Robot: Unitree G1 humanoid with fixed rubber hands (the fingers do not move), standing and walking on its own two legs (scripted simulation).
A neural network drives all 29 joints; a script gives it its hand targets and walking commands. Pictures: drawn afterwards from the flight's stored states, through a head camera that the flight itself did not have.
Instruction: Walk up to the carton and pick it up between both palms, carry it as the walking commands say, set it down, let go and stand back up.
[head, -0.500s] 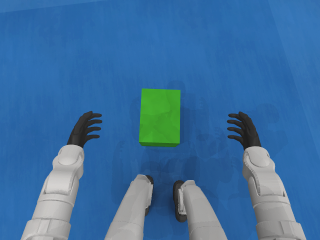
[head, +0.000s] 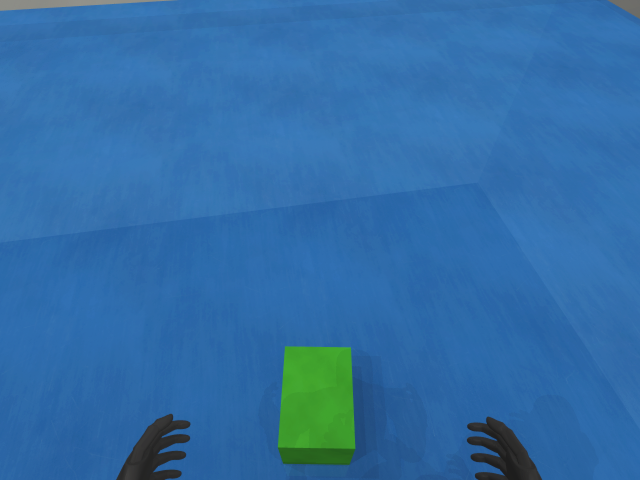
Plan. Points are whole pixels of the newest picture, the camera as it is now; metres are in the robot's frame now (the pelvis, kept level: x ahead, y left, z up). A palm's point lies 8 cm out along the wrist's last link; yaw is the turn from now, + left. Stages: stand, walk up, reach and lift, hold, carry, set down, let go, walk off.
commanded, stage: let go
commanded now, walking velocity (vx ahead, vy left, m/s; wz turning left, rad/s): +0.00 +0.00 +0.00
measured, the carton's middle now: (317, 405) +0.42 +0.03 -0.67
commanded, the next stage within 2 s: stand in 0.34 s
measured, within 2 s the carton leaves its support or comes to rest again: neither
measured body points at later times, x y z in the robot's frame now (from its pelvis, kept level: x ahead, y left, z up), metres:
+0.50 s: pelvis +0.05 -0.02 +0.00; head -0.01 -0.02 +0.44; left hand +0.18 +0.22 -0.09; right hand +0.17 -0.26 -0.10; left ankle -0.01 +0.08 -0.74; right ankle -0.03 -0.11 -0.74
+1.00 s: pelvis +0.04 -0.04 -0.01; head -0.02 -0.04 +0.44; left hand +0.01 +0.19 -0.16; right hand +0.02 -0.27 -0.16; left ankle -0.01 +0.08 -0.74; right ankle -0.03 -0.11 -0.74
